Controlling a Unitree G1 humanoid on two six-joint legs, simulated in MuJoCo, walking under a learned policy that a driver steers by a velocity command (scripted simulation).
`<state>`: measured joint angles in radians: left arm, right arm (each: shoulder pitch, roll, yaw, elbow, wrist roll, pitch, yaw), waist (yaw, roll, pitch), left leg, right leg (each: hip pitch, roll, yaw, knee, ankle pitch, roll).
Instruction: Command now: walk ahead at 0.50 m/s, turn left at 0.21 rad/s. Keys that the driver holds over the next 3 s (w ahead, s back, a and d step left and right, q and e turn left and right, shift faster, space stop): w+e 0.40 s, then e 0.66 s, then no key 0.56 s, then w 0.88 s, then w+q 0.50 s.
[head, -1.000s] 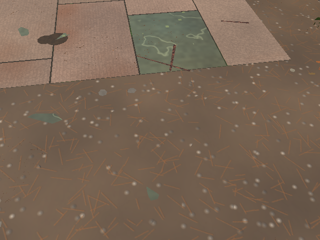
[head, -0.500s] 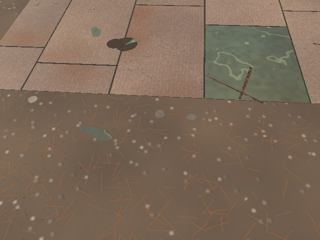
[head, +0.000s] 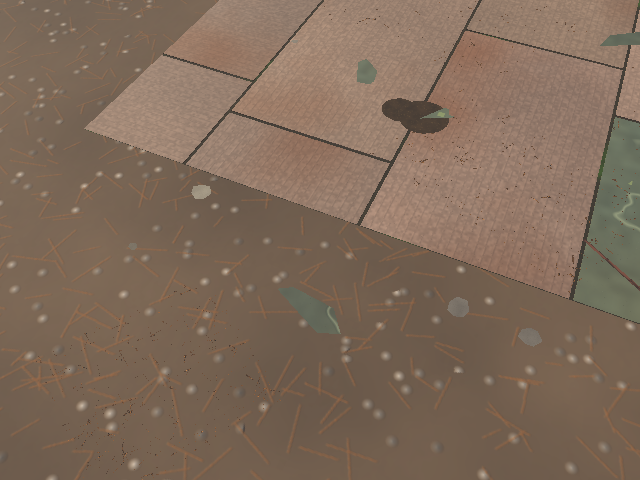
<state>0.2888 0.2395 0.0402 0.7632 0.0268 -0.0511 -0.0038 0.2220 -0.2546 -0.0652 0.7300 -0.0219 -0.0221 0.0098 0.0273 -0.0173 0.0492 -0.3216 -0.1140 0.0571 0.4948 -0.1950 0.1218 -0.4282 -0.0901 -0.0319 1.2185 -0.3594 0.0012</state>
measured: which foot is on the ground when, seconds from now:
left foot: down 0.00-0.44, up 0.46-0.98, down 1.00-1.00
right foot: up 0.00-0.40, down 0.42-1.00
